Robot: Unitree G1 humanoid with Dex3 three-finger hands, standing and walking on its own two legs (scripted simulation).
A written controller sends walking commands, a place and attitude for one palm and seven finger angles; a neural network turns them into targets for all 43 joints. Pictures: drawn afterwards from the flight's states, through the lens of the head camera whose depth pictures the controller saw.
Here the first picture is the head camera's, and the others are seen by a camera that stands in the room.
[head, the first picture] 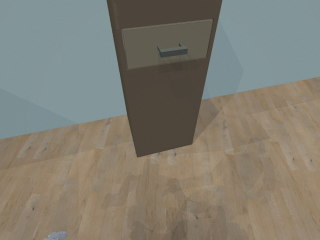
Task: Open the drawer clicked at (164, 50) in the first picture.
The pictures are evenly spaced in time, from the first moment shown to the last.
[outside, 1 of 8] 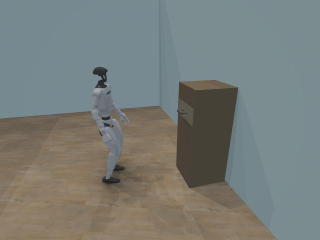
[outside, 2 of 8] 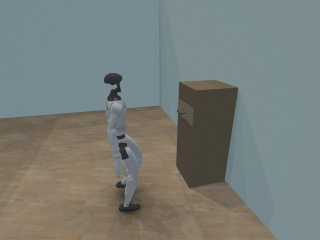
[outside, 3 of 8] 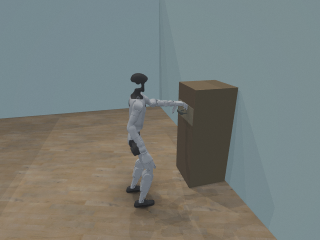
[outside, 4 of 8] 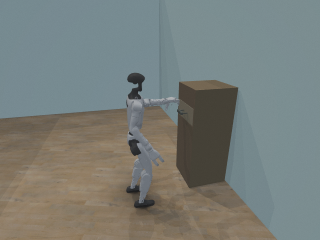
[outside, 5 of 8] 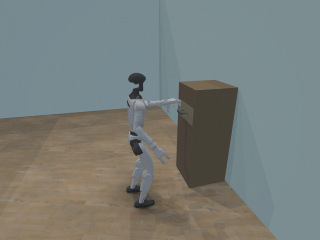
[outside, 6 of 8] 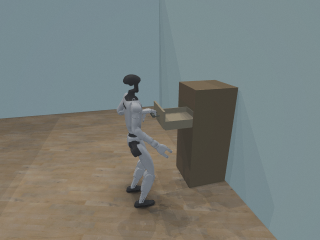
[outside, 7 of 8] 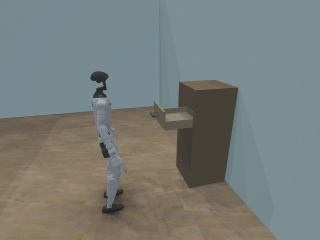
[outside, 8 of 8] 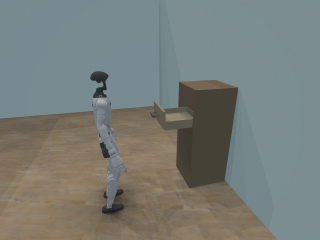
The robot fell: no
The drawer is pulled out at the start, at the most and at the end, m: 0.00 0.30 0.30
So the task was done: yes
